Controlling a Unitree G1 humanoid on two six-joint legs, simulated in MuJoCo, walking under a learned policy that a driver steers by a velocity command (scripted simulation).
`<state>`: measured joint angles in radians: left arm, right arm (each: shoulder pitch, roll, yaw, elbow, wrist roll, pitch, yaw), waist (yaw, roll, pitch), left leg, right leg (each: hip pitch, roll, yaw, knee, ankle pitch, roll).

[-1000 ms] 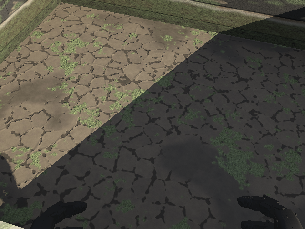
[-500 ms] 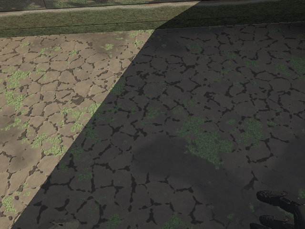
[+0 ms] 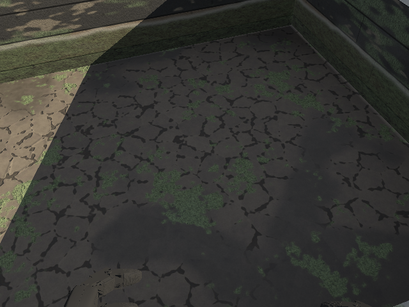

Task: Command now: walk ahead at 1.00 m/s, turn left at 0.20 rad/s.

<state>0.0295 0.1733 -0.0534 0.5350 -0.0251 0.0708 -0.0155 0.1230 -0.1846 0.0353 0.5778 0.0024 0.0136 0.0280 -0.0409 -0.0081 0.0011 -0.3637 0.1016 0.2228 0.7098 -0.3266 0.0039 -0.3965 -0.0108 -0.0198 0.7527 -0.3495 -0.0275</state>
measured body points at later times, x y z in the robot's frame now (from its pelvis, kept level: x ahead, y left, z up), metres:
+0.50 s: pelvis +0.02 -0.01 -0.01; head +0.04 +0.01 +0.44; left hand +0.14 +0.26 -0.09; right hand +0.29 -0.15 -0.08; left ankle +0.03 +0.11 -0.71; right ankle +0.03 -0.10 -0.71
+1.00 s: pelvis -0.03 +0.03 +0.00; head -0.01 +0.01 +0.45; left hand +0.03 +0.30 -0.07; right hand +0.29 -0.01 -0.06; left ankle +0.03 +0.11 -0.71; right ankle -0.01 -0.07 -0.72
